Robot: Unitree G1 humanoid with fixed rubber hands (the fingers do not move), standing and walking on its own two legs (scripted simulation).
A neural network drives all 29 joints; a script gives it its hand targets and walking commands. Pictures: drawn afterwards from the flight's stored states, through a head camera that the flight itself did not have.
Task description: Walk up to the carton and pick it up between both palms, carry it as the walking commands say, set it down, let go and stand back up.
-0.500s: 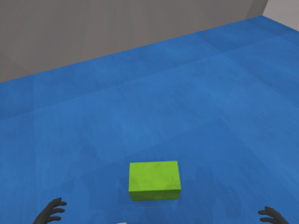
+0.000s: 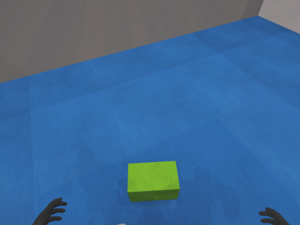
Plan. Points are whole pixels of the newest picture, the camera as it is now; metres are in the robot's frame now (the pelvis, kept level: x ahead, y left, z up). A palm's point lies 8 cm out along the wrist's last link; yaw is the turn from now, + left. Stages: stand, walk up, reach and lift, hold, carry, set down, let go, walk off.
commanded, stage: walk up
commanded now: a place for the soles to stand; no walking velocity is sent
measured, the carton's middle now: (153, 181) +0.47 +0.04 -0.65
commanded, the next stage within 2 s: reach and lift in 0.08 s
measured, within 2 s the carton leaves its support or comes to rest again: neither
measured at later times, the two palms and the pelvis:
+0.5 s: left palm (64, 212) +0.17 +0.27 -0.09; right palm (252, 223) +0.16 -0.25 -0.09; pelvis -0.01 +0.01 +0.00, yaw +4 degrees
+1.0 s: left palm (84, 179) +0.28 +0.26 -0.14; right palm (229, 177) +0.30 -0.23 -0.14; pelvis -0.05 +0.00 -0.05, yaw +5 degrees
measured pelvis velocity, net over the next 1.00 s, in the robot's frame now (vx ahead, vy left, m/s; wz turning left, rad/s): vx -0.05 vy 0.00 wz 0.09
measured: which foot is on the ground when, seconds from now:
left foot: down 0.00-1.00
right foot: down 0.00-1.00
